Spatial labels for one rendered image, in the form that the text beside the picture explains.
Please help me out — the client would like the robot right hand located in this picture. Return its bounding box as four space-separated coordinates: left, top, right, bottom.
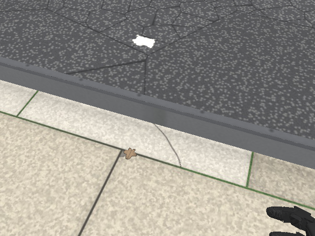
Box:
266 206 315 236

